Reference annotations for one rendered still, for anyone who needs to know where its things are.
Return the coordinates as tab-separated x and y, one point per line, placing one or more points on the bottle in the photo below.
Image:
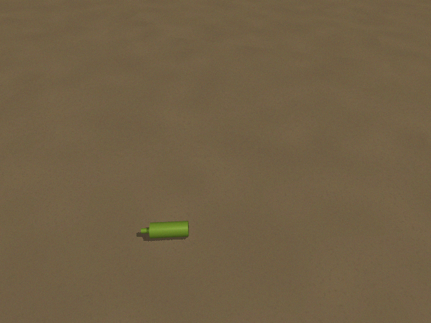
170	229

